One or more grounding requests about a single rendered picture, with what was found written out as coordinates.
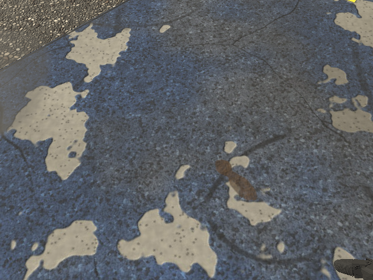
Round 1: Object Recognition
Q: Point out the robot right hand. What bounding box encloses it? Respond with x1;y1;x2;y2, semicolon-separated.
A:
334;258;373;280

